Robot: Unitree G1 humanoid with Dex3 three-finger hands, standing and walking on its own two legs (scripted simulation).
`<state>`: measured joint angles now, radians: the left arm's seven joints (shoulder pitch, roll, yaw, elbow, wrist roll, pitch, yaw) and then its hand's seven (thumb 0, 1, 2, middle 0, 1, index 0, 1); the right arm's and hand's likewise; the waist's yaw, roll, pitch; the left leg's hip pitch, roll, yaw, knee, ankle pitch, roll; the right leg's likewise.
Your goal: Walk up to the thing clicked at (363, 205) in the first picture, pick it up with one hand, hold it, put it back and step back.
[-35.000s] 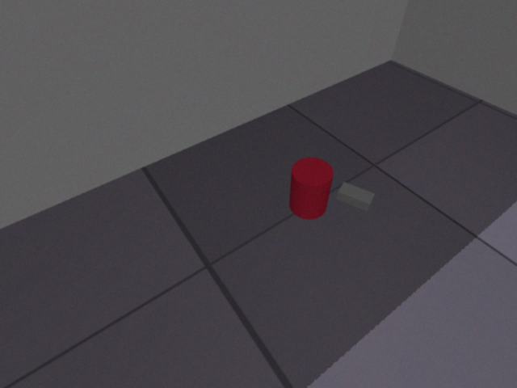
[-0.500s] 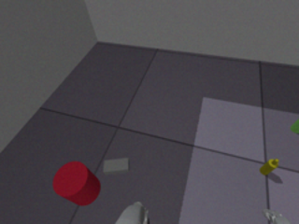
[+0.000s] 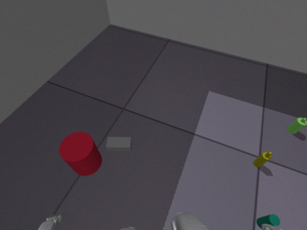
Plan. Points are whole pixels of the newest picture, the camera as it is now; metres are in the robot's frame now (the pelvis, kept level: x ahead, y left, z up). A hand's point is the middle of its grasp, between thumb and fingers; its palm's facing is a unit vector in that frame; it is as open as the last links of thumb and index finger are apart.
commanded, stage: step back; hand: left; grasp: from above
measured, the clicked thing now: (119, 143) +0.71 +0.25 -0.74
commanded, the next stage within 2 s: stand in 1.98 s
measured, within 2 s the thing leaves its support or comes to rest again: neither
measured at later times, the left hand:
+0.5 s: hand out of the picture -0.06 +0.26 -0.14, palm faces -0.02 -0.88 -0.47, open 7.4 cm
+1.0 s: hand out of the picture -0.27 +0.23 -0.14, palm faces -0.06 -0.91 -0.42, open 7.4 cm
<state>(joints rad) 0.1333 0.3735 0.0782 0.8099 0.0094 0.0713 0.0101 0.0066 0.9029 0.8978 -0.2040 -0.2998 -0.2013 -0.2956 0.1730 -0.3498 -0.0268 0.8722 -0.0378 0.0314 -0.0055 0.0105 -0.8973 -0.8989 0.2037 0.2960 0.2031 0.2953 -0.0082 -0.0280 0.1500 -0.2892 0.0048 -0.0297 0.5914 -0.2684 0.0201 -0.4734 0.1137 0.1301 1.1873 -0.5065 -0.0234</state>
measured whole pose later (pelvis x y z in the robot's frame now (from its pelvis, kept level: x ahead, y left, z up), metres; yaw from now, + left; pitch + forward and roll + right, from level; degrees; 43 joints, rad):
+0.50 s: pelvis -0.17 -0.02 -0.01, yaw +0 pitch -1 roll +1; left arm 0.15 0.37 0.07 0.78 0.05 0.03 0.03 0.01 0.90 0.90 -0.21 -0.30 -0.20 -0.30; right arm 0.18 -0.41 -0.05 0.88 -0.01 0.06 -0.02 0.01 -0.90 -0.90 0.20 0.30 0.20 0.29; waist 0.01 0.03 0.18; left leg -0.34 -0.06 -0.09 0.88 -0.51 -0.02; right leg -0.40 -0.04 -0.01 0.67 -0.25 0.00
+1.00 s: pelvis -0.32 -0.03 +0.00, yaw -5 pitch -3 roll +1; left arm 0.27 0.35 0.06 0.96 0.05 0.00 0.00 0.01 0.90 0.90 -0.21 -0.30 -0.20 -0.30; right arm 0.15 -0.39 -0.05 0.90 -0.03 0.07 0.01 0.01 -0.90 -0.90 0.20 0.30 0.20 0.29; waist 0.05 0.04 0.08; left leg -0.44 -0.03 -0.10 0.86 -0.43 0.00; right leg -0.20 0.03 0.05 0.63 -0.38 -0.04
